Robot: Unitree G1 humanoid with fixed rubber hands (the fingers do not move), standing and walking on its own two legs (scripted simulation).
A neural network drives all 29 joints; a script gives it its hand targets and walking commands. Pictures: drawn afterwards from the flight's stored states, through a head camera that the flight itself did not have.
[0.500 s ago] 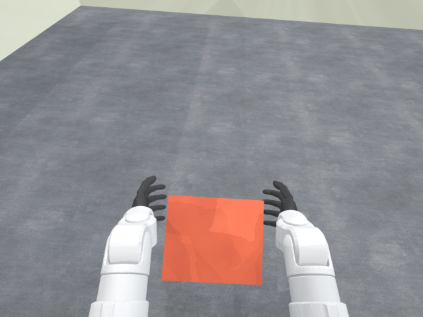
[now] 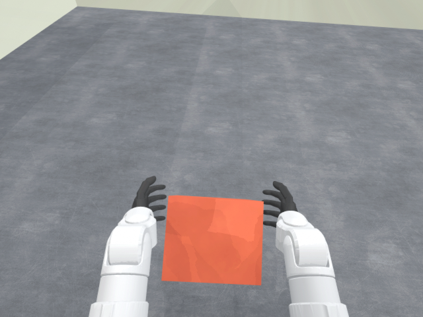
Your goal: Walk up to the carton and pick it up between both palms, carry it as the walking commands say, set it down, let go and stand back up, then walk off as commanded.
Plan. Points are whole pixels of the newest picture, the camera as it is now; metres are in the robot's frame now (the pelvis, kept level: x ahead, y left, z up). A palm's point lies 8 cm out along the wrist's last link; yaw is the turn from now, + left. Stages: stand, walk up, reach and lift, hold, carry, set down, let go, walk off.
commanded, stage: carry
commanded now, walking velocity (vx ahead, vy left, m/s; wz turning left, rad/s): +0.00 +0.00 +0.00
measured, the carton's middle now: (211, 232) +0.32 +0.00 -0.07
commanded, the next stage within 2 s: none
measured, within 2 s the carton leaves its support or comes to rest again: neither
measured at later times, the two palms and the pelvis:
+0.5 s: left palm (144, 216) +0.28 +0.13 +0.06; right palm (289, 221) +0.28 -0.14 +0.05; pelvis +0.00 +0.00 +0.00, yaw +0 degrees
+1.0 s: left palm (146, 216) +0.29 +0.13 +0.05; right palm (290, 222) +0.28 -0.14 +0.05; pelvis -0.01 +0.00 +0.00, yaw -1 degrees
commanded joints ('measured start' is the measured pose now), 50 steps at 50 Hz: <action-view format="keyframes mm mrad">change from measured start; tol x2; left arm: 1 -389 -874 -455 -124 -250 -41 -207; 7 -390 -878 -459 -126 -252 -45 -208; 14 -374 -922 -512 -178 -272 -14 -210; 19 -374 -950 -526 -138 -260 -4 -232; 29 -417 -1005 -552 -130 -274 -15 -261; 40 -482 -1000 -518 19 -233 -91 -299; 48 -487 -990 -526 39 -232 -135 -306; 49 -516 -1035 -591 -154 -309 -120 -292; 50 -501 -1039 -597 -198 -324 -91 -275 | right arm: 1 -421 873 451 -152 246 -57 205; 7 -422 875 453 -153 247 -60 207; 14 -408 915 502 -210 269 -30 209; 20 -424 948 518 -167 261 -21 237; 28 -459 987 538 -172 276 -27 258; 31 -463 989 539 -158 272 -29 264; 40 -520 971 494 -26 223 -99 300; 48 -523 954 502 -12 218 -143 307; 49 -550 1009 575 -197 301 -127 289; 50 -536 1007 585 -246 319 -96 272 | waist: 1 0 9 -288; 22 -3 17 -279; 50 -3 26 -324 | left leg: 1 77 134 -84 -71 358 33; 15 79 140 -84 -72 377 31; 42 44 157 -79 -113 314 14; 50 48 152 -62 -90 311 4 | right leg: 1 133 -84 54 -30 278 -54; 15 133 -79 57 -29 284 -55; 40 141 -86 76 -61 236 -56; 48 143 -83 72 -53 258 -54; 50 153 -116 84 -53 304 -38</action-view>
